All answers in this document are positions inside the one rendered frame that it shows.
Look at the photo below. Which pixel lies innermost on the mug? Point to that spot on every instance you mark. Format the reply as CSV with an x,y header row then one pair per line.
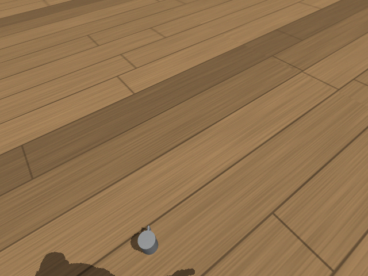
x,y
147,241

